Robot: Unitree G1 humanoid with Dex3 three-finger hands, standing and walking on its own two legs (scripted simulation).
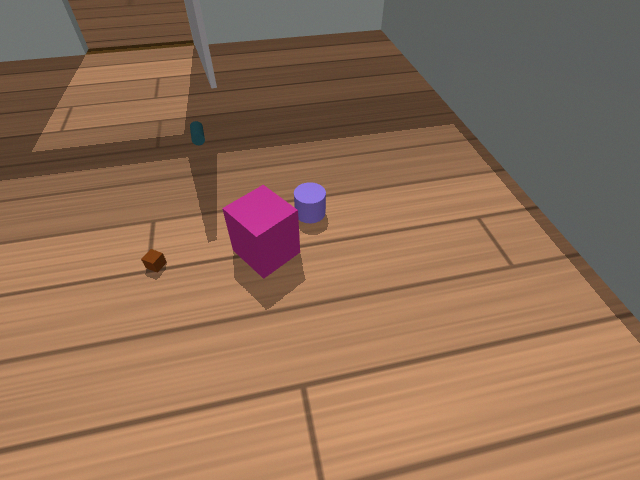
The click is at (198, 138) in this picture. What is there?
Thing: lying can
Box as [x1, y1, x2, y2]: [190, 121, 204, 144]
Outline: 194,121 190,124 191,138 193,143 201,144 204,141 202,126 199,122
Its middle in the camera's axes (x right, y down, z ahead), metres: -0.69 -0.60 +2.20
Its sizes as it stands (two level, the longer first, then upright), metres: 0.141 0.072 0.072
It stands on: the floor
